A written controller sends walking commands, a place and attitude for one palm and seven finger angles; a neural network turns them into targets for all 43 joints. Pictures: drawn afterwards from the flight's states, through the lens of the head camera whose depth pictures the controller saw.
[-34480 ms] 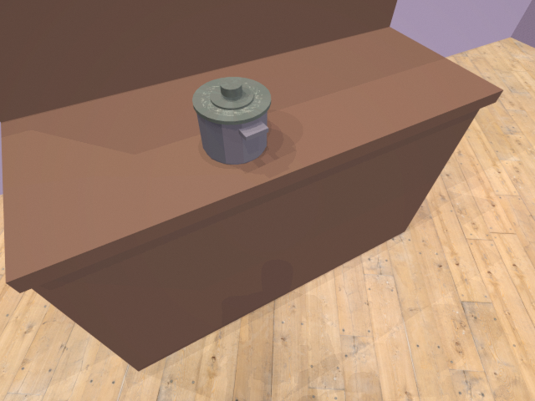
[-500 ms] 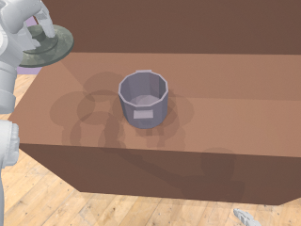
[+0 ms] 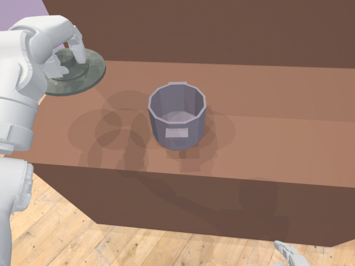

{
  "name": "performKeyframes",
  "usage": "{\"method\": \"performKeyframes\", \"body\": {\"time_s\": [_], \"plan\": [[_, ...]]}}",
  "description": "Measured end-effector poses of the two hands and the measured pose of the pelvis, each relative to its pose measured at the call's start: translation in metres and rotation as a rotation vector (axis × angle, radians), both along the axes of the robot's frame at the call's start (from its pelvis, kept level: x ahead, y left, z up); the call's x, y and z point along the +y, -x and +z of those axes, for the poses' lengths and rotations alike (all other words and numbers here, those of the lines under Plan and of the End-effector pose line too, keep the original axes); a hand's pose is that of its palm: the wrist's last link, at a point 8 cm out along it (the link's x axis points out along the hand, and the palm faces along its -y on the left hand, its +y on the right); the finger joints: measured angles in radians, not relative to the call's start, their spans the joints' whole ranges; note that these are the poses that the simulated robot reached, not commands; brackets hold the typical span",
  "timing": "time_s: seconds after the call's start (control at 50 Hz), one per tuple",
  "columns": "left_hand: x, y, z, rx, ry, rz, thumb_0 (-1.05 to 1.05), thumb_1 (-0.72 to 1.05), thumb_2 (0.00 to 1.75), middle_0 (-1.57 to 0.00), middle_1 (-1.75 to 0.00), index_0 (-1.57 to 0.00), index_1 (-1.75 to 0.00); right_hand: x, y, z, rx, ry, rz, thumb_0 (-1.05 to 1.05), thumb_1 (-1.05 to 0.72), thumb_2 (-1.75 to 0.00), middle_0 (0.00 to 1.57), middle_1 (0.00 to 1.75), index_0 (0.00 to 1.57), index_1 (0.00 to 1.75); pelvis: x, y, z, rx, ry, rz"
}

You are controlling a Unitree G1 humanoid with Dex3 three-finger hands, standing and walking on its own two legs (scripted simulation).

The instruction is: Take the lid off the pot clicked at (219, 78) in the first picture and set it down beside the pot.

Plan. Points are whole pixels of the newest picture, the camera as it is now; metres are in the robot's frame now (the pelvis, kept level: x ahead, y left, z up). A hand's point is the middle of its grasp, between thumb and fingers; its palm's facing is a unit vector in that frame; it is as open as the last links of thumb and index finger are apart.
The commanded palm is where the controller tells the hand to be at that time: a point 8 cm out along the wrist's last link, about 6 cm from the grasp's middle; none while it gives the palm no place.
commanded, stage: lower the lid onto the table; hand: left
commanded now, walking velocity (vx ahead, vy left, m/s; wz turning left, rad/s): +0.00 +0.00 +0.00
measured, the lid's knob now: (64, 59) +0.48 +0.25 +0.21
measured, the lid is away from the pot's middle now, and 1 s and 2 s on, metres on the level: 0.24 0.22 0.24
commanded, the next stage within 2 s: none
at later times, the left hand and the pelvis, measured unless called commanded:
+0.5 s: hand (75, 73) +0.46 +0.23 +0.20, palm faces -0.29 -0.03 -0.96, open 6.8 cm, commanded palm +0.44 +0.23 +0.27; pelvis +0.00 -0.01 +0.00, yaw -1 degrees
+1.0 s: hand (77, 89) +0.45 +0.24 +0.16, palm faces -0.35 -0.05 -0.93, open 6.8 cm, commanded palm +0.44 +0.23 +0.23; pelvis +0.01 -0.02 +0.00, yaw +0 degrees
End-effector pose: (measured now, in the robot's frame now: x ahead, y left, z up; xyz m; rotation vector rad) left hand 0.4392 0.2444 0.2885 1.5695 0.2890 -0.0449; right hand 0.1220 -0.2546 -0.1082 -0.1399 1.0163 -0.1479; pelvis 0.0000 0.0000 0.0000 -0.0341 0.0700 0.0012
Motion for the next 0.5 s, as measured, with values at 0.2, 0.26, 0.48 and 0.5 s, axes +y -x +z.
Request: {"method": "performKeyframes", "body": {"time_s": [0.2, 0.26, 0.48, 0.5], "plan": [[-0.011, 0.001, -0.012, 0.022, 0.002, -0.028, 0.04, 0.25, 0.92, -0.71, -0.83, -0.79, -0.85, 0.004, 0.003, 0.0, -0.015, -0.009, 0.001, 0.01, -0.91, -0.9, 0.2, 0.3, 0.2, 0.3, 0.0, 0.005, 0.0, -0.006, -0.001, -0.003], [-0.012, -0.001, -0.016, 0.04, 0.019, -0.02, 0.04, 0.25, 0.92, -0.7, -0.83, -0.79, -0.85, 0.003, 0.007, -0.001, -0.005, -0.011, -0.005, 0.01, -0.91, -0.9, 0.2, 0.3, 0.2, 0.3, -0.001, 0.005, -0.001, -0.007, -0.002, -0.004], [-0.016, -0.012, -0.033, 0.076, 0.031, -0.023, 0.04, 0.25, 0.92, -0.7, -0.83, -0.79, -0.85, -0.01, 0.026, -0.003, 0.037, 0.014, -0.044, 0.01, -0.91, -0.9, 0.2, 0.3, 0.2, 0.3, -0.006, 0.001, 0.0, -0.002, -0.004, -0.013], [-0.015, -0.013, -0.034, 0.079, 0.032, -0.019, 0.04, 0.25, 0.92, -0.7, -0.82, -0.79, -0.85, -0.012, 0.028, -0.002, 0.039, 0.015, -0.05, 0.01, -0.91, -0.9, 0.2, 0.3, 0.2, 0.3, -0.006, 0.0, 0.0, -0.001, -0.005, -0.015]]}}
